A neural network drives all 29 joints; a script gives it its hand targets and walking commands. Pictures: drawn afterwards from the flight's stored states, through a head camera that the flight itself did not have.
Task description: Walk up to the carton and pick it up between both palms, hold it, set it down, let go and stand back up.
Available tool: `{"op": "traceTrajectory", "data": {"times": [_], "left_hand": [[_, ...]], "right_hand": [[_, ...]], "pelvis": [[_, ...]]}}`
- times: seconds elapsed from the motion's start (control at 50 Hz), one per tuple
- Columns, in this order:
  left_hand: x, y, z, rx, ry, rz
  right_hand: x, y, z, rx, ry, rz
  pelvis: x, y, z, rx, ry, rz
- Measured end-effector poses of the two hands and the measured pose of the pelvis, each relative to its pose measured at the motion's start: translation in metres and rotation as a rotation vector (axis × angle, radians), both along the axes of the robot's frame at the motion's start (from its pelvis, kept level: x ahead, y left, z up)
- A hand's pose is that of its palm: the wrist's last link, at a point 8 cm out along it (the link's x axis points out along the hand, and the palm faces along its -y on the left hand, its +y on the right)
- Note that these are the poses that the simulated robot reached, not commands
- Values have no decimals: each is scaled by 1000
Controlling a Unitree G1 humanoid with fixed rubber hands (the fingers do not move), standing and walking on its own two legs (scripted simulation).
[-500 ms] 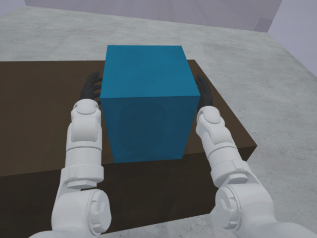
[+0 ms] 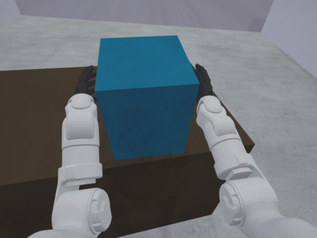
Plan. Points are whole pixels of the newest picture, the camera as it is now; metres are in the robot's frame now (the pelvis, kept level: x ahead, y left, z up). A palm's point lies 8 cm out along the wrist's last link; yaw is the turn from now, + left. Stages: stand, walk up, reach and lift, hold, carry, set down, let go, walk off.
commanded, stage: reach and lift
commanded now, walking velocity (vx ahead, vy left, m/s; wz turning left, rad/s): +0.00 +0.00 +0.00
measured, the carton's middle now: (144, 99) +0.42 +0.00 +0.16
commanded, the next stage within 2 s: hold in 0.88 s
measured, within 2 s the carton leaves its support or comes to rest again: neither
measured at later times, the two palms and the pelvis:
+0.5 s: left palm (81, 91) +0.37 +0.15 +0.23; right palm (204, 91) +0.37 -0.14 +0.22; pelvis +0.00 +0.00 +0.00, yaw +0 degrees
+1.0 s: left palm (77, 86) +0.36 +0.15 +0.25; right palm (208, 85) +0.36 -0.14 +0.25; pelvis -0.01 -0.01 +0.00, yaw +0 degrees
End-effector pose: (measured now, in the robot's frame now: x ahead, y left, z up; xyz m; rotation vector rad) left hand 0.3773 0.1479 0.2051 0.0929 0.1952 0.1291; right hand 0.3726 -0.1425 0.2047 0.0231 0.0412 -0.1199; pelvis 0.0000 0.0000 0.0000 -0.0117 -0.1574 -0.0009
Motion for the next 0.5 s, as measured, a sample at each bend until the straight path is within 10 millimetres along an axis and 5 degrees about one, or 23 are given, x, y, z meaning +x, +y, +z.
{"op": "traceTrajectory", "data": {"times": [0.5], "left_hand": [[-3, 1, 21, 8, -16, 7]], "right_hand": [[-1, 1, 14, 37, -12, 6]], "pelvis": [[0, -4, 0, 3, 7, 4]]}}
